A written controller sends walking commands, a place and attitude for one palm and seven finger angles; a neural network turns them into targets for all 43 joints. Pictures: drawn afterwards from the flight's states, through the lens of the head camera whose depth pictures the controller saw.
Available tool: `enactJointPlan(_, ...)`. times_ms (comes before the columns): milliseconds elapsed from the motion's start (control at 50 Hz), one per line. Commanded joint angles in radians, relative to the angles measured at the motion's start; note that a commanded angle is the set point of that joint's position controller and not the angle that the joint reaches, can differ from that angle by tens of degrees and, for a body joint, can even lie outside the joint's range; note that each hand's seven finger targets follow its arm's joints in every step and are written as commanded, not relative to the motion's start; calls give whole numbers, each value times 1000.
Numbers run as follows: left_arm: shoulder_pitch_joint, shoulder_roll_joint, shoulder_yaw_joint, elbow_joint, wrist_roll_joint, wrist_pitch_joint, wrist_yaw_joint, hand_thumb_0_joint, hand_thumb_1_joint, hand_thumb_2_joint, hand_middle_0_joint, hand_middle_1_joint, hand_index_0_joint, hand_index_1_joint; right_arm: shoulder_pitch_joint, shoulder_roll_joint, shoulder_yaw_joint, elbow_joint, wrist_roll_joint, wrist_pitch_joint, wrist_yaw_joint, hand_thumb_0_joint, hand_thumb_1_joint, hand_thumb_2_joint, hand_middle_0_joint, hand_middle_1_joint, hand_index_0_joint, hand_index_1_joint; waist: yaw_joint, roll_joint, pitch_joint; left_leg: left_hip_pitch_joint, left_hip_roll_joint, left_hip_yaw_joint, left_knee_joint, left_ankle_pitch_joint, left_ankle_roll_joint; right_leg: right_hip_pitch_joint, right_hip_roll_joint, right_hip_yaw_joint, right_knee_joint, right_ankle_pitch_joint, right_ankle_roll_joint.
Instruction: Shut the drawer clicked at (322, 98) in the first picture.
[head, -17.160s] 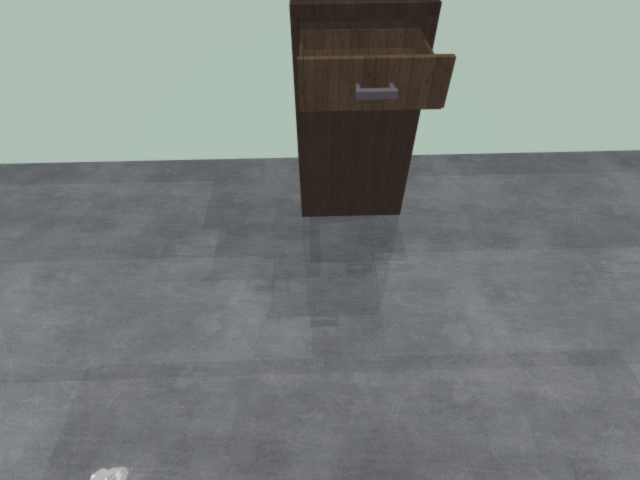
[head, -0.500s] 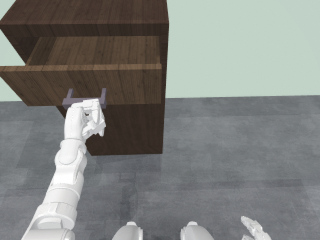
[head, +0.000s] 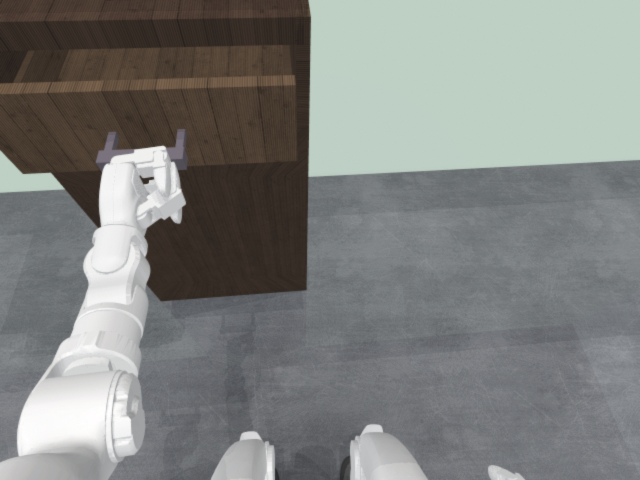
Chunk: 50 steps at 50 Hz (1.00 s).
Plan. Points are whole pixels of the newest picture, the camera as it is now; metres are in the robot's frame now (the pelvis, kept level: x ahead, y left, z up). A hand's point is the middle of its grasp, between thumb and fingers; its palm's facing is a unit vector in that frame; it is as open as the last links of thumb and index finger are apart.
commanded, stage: push the drawer shut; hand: left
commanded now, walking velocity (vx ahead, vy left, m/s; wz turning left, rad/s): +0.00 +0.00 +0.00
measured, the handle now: (145, 149) +0.53 +0.22 +0.07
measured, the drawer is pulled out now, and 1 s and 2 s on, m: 0.08 0.00 0.00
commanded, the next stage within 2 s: pull the fist back off the drawer in 0.88 s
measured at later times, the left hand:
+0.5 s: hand (179, 153) +0.52 +0.17 +0.06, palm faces +0.06 -1.00 -0.03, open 3.1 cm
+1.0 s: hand (174, 144) +0.54 +0.18 +0.06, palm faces +0.07 -1.00 -0.04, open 2.9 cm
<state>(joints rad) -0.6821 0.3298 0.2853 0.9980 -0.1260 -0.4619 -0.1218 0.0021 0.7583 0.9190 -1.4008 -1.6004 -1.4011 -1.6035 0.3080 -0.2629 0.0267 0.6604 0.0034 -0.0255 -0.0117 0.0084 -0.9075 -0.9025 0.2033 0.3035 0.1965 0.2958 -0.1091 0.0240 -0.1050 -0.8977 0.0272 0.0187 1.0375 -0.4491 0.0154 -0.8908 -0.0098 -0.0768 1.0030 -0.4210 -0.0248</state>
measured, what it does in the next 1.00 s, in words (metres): stands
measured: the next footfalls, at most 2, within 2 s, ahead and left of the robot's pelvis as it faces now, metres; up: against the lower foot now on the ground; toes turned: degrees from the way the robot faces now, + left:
none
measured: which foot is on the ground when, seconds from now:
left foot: down 0.00-1.00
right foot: down 0.00-1.00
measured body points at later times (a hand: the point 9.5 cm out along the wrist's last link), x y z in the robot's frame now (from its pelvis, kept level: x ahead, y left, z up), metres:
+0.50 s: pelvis +0.00 +0.01 -0.01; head +0.13 +0.03 +0.42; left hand +0.51 +0.23 +0.07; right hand +0.01 -0.25 -0.12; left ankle +0.03 +0.11 -0.67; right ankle +0.03 -0.11 -0.67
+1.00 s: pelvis -0.01 +0.02 -0.02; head +0.14 +0.04 +0.41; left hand +0.53 +0.23 +0.07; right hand -0.01 -0.25 -0.12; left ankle +0.03 +0.11 -0.67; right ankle +0.03 -0.11 -0.67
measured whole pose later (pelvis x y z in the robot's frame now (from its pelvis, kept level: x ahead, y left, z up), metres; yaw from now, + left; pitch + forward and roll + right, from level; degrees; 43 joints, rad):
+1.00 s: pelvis -0.01 +0.02 -0.02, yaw +0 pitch +24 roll -4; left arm -1.06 0.52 0.34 1.29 -0.02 -0.43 -0.07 -0.04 0.59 0.95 -1.40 -1.60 -1.40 -1.60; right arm 0.37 -0.27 0.07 0.67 -0.05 0.02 0.01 0.00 -0.91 -0.90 0.20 0.30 0.20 0.30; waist -0.22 0.03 -0.11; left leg -1.10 0.03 -0.02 1.13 -0.46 0.03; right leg -1.05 -0.01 -0.11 1.04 -0.41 -0.01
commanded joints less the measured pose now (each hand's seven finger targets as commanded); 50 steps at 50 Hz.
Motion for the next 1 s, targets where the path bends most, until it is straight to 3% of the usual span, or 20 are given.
enactJointPlan(0,-545,271,77,-176,-9,-68,17,0,900,900,-1400,-1600,-1400,-1600,108,-156,-52,-81,-2,-23,-13,0,-900,-900,200,300,200,300,-46,7,-401,169,-23,-38,-128,134,19,215,26,81,-150,135,12)
enactJointPlan(20,-568,263,69,-176,-6,-70,18,0,900,900,-1400,-1600,-1400,-1600,111,-156,-52,-81,-5,-23,-12,0,-900,-900,200,300,200,300,-50,39,-410,175,-24,-40,-124,135,19,198,28,81,-144,132,11)
enactJointPlan(60,-603,246,53,-153,-2,-67,19,0,900,900,-1400,-1600,-1400,-1600,121,-159,-52,-76,-7,-19,-7,0,-900,-900,200,300,200,300,-67,35,-405,185,-20,-47,-120,129,19,161,29,73,-144,115,12)
enactJointPlan(140,-655,307,86,-112,20,-60,28,0,900,900,-1400,-1600,-1400,-1600,150,-170,-51,-72,-13,-10,-8,0,-900,-900,200,300,200,300,-82,40,-430,173,-17,-55,-110,132,22,144,33,72,-133,108,13)
enactJointPlan(240,-667,315,97,-107,33,-59,30,0,900,900,-1400,-1600,-1400,-1600,178,-172,-52,-75,-22,7,2,0,-900,-900,200,300,200,300,-77,85,-489,234,-13,-62,-99,226,17,135,38,61,-118,174,9)
enactJointPlan(300,-679,356,128,-75,38,-51,35,0,900,900,-1400,-1600,-1400,-1600,191,-177,-51,-73,-25,20,5,0,-900,-900,200,300,200,300,-82,55,-460,206,-10,-64,-100,211,17,135,42,58,-122,161,10)
enactJointPlan(340,-711,345,112,-65,46,-50,34,0,900,900,-1400,-1600,-1400,-1600,197,-178,-48,-71,-26,25,8,0,-900,-900,200,300,200,300,-92,96,-449,220,-9,-66,-101,204,16,104,44,56,-125,147,8)
enactJointPlan(380,-727,366,125,-62,52,-51,40,0,900,900,-1400,-1600,-1400,-1600,208,-183,-49,-72,-29,32,7,0,-900,-900,200,300,200,300,-97,81,-459,225,-6,-74,-100,220,16,100,45,53,-120,155,8)
enactJointPlan(400,-748,343,104,-75,54,-52,41,0,900,900,-1400,-1600,-1400,-1600,212,-178,-50,-70,-30,34,10,0,-900,-900,200,300,200,300,-105,102,-466,243,-6,-71,-97,236,17,92,45,53,-122,166,9)
enactJointPlan(440,-740,374,135,-81,59,-60,45,0,900,900,-1400,-1600,-1400,-1600,226,-185,-54,-66,-36,40,12,0,-900,-900,200,300,200,300,-94,118,-512,296,-1,-83,-93,295,10,82,47,43,-110,196,5)
enactJointPlan(460,-738,351,118,-68,59,-56,44,0,900,900,-1400,-1600,-1400,-1600,225,-182,-52,-67,-37,44,14,0,-900,-900,200,300,200,300,-100,125,-508,296,0,-80,-90,296,9,73,48,42,-112,194,6)
enactJointPlan(500,-765,380,133,-45,65,-55,47,0,900,900,-1400,-1600,-1400,-1600,231,-185,-50,-61,-38,50,15,0,-900,-900,200,300,200,300,-105,109,-462,264,1,-84,-94,263,9,66,49,40,-115,169,5)
enactJointPlan(560,-812,375,121,-12,76,-47,58,0,900,900,-1400,-1600,-1400,-1600,240,-190,-48,-54,-41,54,13,0,-900,-900,200,300,200,300,-134,96,-447,241,2,-88,-84,246,15,36,48,40,-116,157,9)
enactJointPlan(600,-820,428,152,-14,86,-49,62,0,900,900,-1400,-1600,-1400,-1600,249,-194,-46,-56,-44,57,13,0,-900,-900,200,300,200,300,-121,120,-468,243,-1,-90,-85,256,12,52,47,42,-113,161,6)
enactJointPlan(640,-844,394,123,-22,92,-54,64,0,900,900,-1400,-1600,-1400,-1600,255,-191,-45,-55,-48,61,16,0,-900,-900,200,300,200,300,-134,149,-501,294,4,-101,-79,304,8,21,48,33,-104,182,5)
enactJointPlan(680,-902,384,109,-10,91,-51,66,0,900,900,-1400,-1600,-1400,-1600,257,-193,-47,-43,-48,63,14,0,-900,-900,200,300,200,300,-163,124,-466,268,7,-104,-71,262,13,-11,48,36,-111,155,11)
enactJointPlan(720,-965,364,78,-14,98,-49,72,0,900,900,-1400,-1600,-1400,-1600,262,-194,-43,-37,-50,59,13,0,-900,-900,200,300,200,300,-179,154,-452,279,7,-116,-76,232,12,-51,48,31,-106,129,8)
enactJointPlan(780,-999,393,91,-35,103,-52,85,0,900,900,-1400,-1600,-1400,-1600,268,-198,-43,-29,-55,53,9,0,-900,-900,200,300,200,300,-182,191,-511,310,6,-124,-66,246,8,-57,46,30,-103,134,7)
enactJointPlan(900,-1056,392,53,12,103,-36,88,0,900,900,-1400,-1600,-1400,-1600,260,-203,-28,-21,-50,36,3,0,-900,-900,200,300,200,300,-216,187,-468,242,2,-122,-72,127,17,-70,47,38,-119,67,10)
enactJointPlan(980,-1065,442,75,32,97,-26,78,0,900,900,-1400,-1600,-1400,-1600,262,-208,-19,-23,-46,20,-6,0,-900,-900,200,300,200,300,-214,181,-474,197,3,-119,-72,85,21,-48,47,43,-120,42,11)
